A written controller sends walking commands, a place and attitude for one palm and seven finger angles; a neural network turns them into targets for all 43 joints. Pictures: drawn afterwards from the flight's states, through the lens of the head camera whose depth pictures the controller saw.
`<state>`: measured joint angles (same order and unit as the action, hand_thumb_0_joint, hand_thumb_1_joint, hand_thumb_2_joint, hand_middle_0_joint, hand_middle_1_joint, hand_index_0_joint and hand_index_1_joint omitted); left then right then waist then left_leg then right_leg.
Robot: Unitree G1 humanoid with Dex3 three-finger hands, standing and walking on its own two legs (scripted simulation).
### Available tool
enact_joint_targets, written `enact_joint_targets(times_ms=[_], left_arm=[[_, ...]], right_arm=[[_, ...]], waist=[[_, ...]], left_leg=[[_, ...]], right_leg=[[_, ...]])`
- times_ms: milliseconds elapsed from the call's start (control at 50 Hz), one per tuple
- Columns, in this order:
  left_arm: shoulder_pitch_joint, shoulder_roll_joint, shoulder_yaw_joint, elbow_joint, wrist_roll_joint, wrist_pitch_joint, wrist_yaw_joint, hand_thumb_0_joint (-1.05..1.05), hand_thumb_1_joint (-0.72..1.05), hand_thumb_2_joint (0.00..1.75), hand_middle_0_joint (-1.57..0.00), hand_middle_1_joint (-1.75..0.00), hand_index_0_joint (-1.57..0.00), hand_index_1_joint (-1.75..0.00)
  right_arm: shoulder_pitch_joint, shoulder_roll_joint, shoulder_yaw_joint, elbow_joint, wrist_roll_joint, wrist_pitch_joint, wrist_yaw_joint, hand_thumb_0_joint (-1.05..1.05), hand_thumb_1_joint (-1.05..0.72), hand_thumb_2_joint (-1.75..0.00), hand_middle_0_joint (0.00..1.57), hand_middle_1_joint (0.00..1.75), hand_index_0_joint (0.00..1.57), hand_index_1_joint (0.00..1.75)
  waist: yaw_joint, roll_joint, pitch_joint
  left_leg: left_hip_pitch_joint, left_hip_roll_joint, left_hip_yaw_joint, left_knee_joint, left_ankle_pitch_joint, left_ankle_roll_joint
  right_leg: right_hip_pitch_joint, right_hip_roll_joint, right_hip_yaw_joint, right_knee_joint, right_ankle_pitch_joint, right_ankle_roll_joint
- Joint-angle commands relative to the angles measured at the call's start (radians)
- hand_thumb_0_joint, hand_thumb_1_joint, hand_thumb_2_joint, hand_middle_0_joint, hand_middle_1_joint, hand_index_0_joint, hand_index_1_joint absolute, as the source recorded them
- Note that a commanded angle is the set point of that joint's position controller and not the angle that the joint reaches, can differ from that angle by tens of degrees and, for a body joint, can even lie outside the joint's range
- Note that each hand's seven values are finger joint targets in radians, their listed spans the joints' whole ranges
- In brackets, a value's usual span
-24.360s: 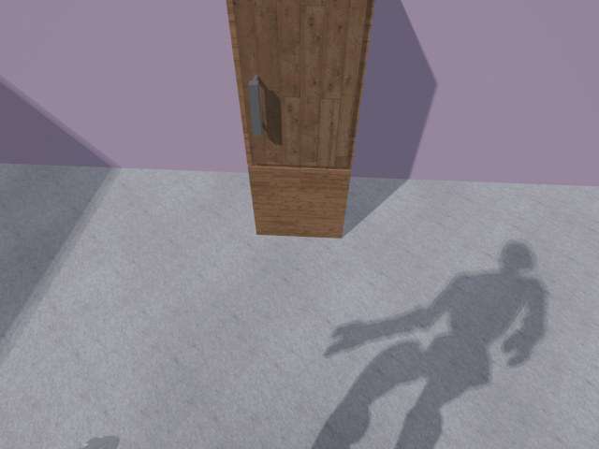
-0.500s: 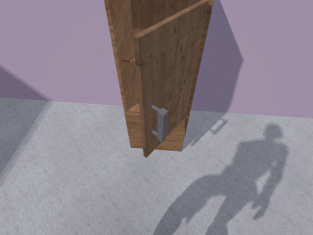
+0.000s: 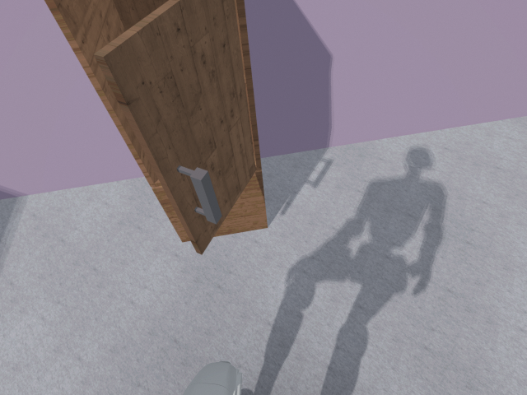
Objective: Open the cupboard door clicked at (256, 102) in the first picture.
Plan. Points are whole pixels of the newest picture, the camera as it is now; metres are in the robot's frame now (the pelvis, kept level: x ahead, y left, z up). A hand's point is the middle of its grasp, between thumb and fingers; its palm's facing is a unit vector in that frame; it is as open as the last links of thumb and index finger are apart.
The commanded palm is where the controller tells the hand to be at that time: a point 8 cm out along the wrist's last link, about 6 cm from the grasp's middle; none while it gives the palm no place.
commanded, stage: walk to a spot facing it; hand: left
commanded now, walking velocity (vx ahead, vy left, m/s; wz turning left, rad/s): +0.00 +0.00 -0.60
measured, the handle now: (199, 194) +0.51 +0.20 -0.10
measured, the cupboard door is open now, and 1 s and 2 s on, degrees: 55 55 55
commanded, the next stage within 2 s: none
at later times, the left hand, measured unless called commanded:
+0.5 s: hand out of the picture +0.11 +0.24 -0.19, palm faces -0.19 -0.95 -0.24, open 7.4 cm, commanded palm none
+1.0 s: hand (246, 307) +0.28 +0.07 -0.15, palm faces -0.59 -0.77 -0.25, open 7.4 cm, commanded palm none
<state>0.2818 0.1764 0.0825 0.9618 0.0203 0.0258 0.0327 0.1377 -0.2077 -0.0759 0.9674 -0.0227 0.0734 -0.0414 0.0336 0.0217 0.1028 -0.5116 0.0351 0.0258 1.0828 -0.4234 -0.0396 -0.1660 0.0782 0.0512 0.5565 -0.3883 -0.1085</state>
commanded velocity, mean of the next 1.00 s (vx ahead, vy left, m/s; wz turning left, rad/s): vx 0.04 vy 0.00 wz -0.60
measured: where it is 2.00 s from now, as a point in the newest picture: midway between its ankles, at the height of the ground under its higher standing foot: (373, 373)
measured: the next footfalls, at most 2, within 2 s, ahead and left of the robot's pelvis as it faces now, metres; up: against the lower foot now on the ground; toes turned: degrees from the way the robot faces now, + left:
left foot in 0.44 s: +0.15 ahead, +0.13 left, +0.00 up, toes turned -17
right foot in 0.82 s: +0.04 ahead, -0.11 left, +0.00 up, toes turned -33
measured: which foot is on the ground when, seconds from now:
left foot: up 0.00-0.42, down 0.44-0.82, up 0.84-1.00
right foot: down 0.00-0.42, up 0.44-0.80, down 0.82-1.00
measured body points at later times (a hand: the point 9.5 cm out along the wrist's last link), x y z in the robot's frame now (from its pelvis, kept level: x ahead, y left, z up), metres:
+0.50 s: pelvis +0.06 +0.04 -0.01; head +0.12 +0.04 +0.44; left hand +0.13 +0.29 -0.17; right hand +0.15 -0.23 -0.12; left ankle +0.11 +0.14 -0.73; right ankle -0.07 -0.05 -0.68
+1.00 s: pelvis +0.06 +0.00 +0.00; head +0.09 -0.05 +0.45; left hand +0.31 +0.11 -0.13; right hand -0.08 -0.23 -0.15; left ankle +0.12 +0.12 -0.67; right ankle +0.01 -0.09 -0.73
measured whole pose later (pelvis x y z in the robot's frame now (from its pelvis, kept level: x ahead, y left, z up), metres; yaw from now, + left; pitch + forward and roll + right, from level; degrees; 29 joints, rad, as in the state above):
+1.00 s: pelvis +0.06 +0.00 +0.00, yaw -35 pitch +0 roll +0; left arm 0.10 0.20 0.05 0.86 0.02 0.04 0.00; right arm 0.26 -0.26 -0.06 0.92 -0.02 0.07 -0.02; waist -0.05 0.02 0.12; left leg -0.45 0.07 0.05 1.03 -0.46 -0.07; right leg -0.27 0.03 0.02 0.56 -0.29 -0.04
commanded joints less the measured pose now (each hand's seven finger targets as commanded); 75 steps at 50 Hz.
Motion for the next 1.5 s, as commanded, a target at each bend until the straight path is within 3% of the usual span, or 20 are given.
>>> enact_joint_targets(times_ms=[0,280,360,380,400,420,560,740,760,800,860,920,1040,1100,1120,1160,1180,1220,1280,1480], left_arm=[[0.127,0.173,0.041,-0.041,-0.001,-0.009,0.017,0.0,0.9,0.9,-0.2,-0.3,-0.2,-0.3],[0.138,0.208,0.051,-0.097,0.015,-0.012,0.015,0.0,0.9,0.9,-0.2,-0.3,-0.2,-0.3],[0.042,0.219,0.052,-0.127,0.002,-0.015,0.008,0.0,0.9,0.9,-0.2,-0.3,-0.2,-0.3],[0.047,0.195,0.05,-0.136,-0.01,-0.018,0.005,0.0,0.9,0.9,-0.2,-0.3,-0.2,-0.3],[0.1,0.141,0.037,-0.141,-0.02,-0.021,-0.008,0.0,0.9,0.9,-0.2,-0.3,-0.2,-0.3],[0.109,0.159,0.03,-0.151,-0.007,-0.03,-0.014,0.0,0.9,0.9,-0.2,-0.3,-0.2,-0.3],[-0.032,0.115,0.017,-0.16,0.003,0.021,-0.068,0.0,0.9,0.9,-0.2,-0.3,-0.2,-0.3],[-0.134,0.13,0.003,-0.176,0.001,0.005,-0.068,0.0,0.9,0.9,-0.2,-0.3,-0.2,-0.3],[-0.08,0.158,0.009,-0.159,0.002,0.001,-0.063,0.0,0.9,0.9,-0.2,-0.3,-0.2,-0.3],[0.013,0.332,0.039,-0.128,0.008,-0.012,-0.036,0.0,0.9,0.9,-0.2,-0.3,-0.2,-0.3],[-0.078,0.257,0.033,-0.148,0.001,0.002,-0.006,0.0,0.9,0.9,-0.2,-0.3,-0.2,-0.3],[-0.117,0.232,0.025,-0.16,0.002,-0.002,-0.01,0.0,0.9,0.9,-0.2,-0.3,-0.2,-0.3],[-0.092,0.244,0.038,-0.14,0.01,-0.023,-0.034,0.0,0.9,0.9,-0.2,-0.3,-0.2,-0.3],[-0.123,0.221,0.037,-0.141,0.002,-0.027,-0.045,0.0,0.9,0.9,-0.2,-0.3,-0.2,-0.3],[-0.155,0.186,0.031,-0.15,0.003,-0.028,-0.047,0.0,0.9,0.9,-0.2,-0.3,-0.2,-0.3],[-0.198,0.081,0.008,-0.22,-0.005,-0.035,-0.063,0.0,0.9,0.9,-0.2,-0.3,-0.2,-0.3],[-0.244,0.116,0.017,-0.221,0.013,-0.042,-0.073,0.0,0.9,0.9,-0.2,-0.3,-0.2,-0.3],[-0.187,0.116,0.025,-0.17,0.021,-0.043,-0.09,0.0,0.9,0.9,-0.2,-0.3,-0.2,-0.3],[-0.147,0.061,0.011,-0.133,0.016,-0.029,-0.099,0.0,0.9,0.9,-0.2,-0.3,-0.2,-0.3],[-0.333,0.024,-0.015,-0.144,0.006,-0.027,-0.102,0.0,0.9,0.9,-0.2,-0.3,-0.2,-0.3]], right_arm=[[-0.079,-0.064,-0.007,-0.12,0.004,-0.026,-0.011,0.0,-0.9,-0.9,0.2,0.3,0.2,0.3],[-0.185,-0.062,0.005,-0.238,0.019,-0.052,-0.004,0.0,-0.9,-0.9,0.2,0.3,0.2,0.3],[0.012,-0.08,0.001,-0.196,0.023,-0.063,-0.013,0.0,-0.9,-0.9,0.2,0.3,0.2,0.3],[0.106,-0.13,-0.007,-0.177,0.015,-0.072,-0.02,0.0,-0.9,-0.9,0.2,0.3,0.2,0.3],[0.154,-0.213,-0.02,-0.177,0.005,-0.081,-0.021,0.0,-0.9,-0.9,0.2,0.3,0.2,0.3],[0.156,-0.204,-0.003,-0.205,0.011,-0.073,-0.015,0.0,-0.9,-0.9,0.2,0.3,0.2,0.3],[0.077,-0.165,0.017,-0.192,-0.009,-0.078,-0.011,0.0,-0.9,-0.9,0.2,0.3,0.2,0.3],[0.158,-0.214,-0.011,-0.135,-0.009,-0.069,0.007,0.0,-0.9,-0.9,0.2,0.3,0.2,0.3],[0.145,-0.209,-0.011,-0.139,-0.004,-0.067,0.011,0.0,-0.9,-0.9,0.2,0.3,0.2,0.3],[0.106,-0.104,0.015,-0.195,0.009,-0.057,0.019,0.0,-0.9,-0.9,0.2,0.3,0.2,0.3],[0.098,-0.138,0.003,-0.156,0.009,-0.043,0.001,0.0,-0.9,-0.9,0.2,0.3,0.2,0.3],[0.125,-0.107,0.007,-0.137,0.004,-0.036,0.014,0.0,-0.9,-0.9,0.2,0.3,0.2,0.3],[0.084,-0.092,0.001,-0.162,0.0,-0.069,0.034,0.0,-0.9,-0.9,0.2,0.3,0.2,0.3],[0.182,-0.087,0.002,-0.134,0.0,-0.089,0.029,0.0,-0.9,-0.9,0.2,0.3,0.2,0.3],[0.28,-0.101,-0.002,-0.103,0.003,-0.099,0.022,0.0,-0.9,-0.9,0.2,0.3,0.2,0.3],[0.451,-0.256,-0.028,-0.074,-0.023,-0.112,0.0,0.0,-0.9,-0.9,0.2,0.3,0.2,0.3],[0.412,-0.235,-0.019,-0.086,-0.021,-0.115,0.006,0.0,-0.9,-0.9,0.2,0.3,0.2,0.3],[0.278,-0.146,0.01,-0.116,-0.015,-0.124,0.009,0.0,-0.9,-0.9,0.2,0.3,0.2,0.3],[0.306,-0.097,0.028,-0.08,-0.006,-0.146,0.001,0.0,-0.9,-0.9,0.2,0.3,0.2,0.3],[0.427,-0.09,0.032,0.024,-0.017,-0.139,0.005,0.0,-0.9,-0.9,0.2,0.3,0.2,0.3]], waist=[[0.023,-0.127,-0.095],[0.038,-0.125,-0.091],[-0.069,-0.069,-0.151],[-0.1,0.021,-0.215],[-0.076,0.298,-0.275],[-0.057,0.194,-0.217],[-0.022,0.146,-0.136],[-0.036,0.163,-0.162],[-0.003,0.104,-0.173],[0.051,-0.341,-0.198],[0.013,-0.267,-0.185],[-0.021,-0.144,-0.168],[-0.009,-0.156,-0.057],[-0.067,-0.15,-0.046],[-0.121,-0.086,-0.065],[-0.18,0.306,-0.078],[-0.168,0.174,-0.019],[-0.085,0.11,0.022],[-0.062,0.106,-0.026],[-0.101,0.132,0.028]], left_leg=[[-0.184,-0.007,-0.051,0.075,0.025,-0.01],[-0.086,-0.053,-0.068,-0.144,-0.004,0.003],[0.292,-0.08,-0.045,-0.539,0.187,0.023],[0.523,0.072,-0.181,-0.637,0.393,0.079],[0.658,0.392,-0.49,-0.664,0.716,0.222],[0.549,0.476,-0.521,-0.68,0.773,0.298],[0.324,0.256,-0.09,-0.724,0.558,0.187],[0.313,0.281,0.013,-0.578,0.596,0.121],[0.244,0.255,0.045,-0.489,0.512,0.079],[-0.096,0.045,0.139,-0.094,-0.247,-0.026],[-0.115,0.072,-0.028,0.073,-0.101,-0.021],[-0.013,0.051,0.011,-0.017,-0.023,-0.034],[0.073,0.008,0.028,-0.27,-0.049,-0.013],[0.307,-0.028,0.06,-0.496,0.056,-0.003],[0.478,0.004,0.027,-0.627,0.044,0.009],[0.633,0.467,-0.539,-0.922,-0.342,0.174],[0.503,0.492,-0.554,-0.958,-0.328,0.204],[0.39,0.381,-0.308,-0.934,-0.148,0.146],[0.482,0.295,-0.037,-0.863,0.33,0.114],[0.515,0.31,0.199,-0.803,0.661,0.125]], right_leg=[[0.253,-0.253,0.283,-0.088,0.978,0.002],[0.207,-0.235,0.458,-0.065,0.997,-0.085],[0.028,-0.136,0.386,0.057,0.963,0.0],[-0.148,-0.066,0.321,0.161,0.676,0.053],[-0.335,0.042,0.147,0.444,-0.127,0.114],[-0.352,-0.016,0.069,0.581,-0.26,0.134],[-0.325,-0.118,-0.065,0.55,-0.067,0.159],[-0.079,-0.078,-0.141,0.047,0.073,0.111],[0.051,-0.089,-0.126,-0.072,0.194,0.097],[0.226,-0.479,0.341,-0.189,0.662,-0.074],[0.18,-0.36,0.231,-0.118,0.705,-0.111],[0.084,-0.297,0.188,-0.172,0.458,-0.085],[-0.069,-0.282,0.324,-0.292,-0.09,-0.11],[-0.229,-0.208,0.294,-0.238,-0.166,-0.065],[-0.355,-0.159,0.252,-0.141,-0.199,-0.025],[-0.668,-0.006,-0.048,0.398,-0.236,0.083],[-0.653,-0.09,0.011,0.543,-0.143,0.08],[-0.606,-0.152,-0.02,0.65,0.024,0.095],[-0.601,-0.168,-0.063,0.638,0.15,0.117],[-0.45,-0.14,-0.196,0.205,0.17,0.074]])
